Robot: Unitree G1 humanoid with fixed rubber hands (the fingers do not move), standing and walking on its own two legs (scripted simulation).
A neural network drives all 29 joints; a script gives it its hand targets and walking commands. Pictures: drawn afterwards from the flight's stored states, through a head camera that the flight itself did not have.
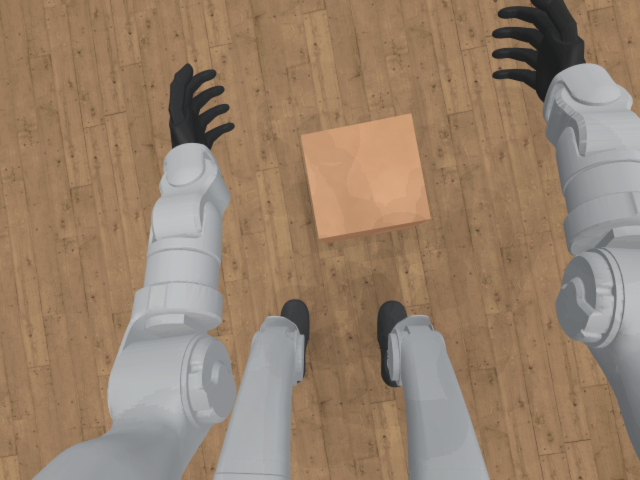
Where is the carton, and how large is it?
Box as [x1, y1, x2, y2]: [301, 113, 430, 242]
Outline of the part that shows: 410,113 301,135 318,236 320,239 329,242 403,229 416,225 430,218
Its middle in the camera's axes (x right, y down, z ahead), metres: +0.09 -0.12 +0.85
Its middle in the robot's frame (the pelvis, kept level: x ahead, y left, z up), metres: +0.49 -0.03 -0.52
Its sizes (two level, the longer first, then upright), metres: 0.210 0.200 0.250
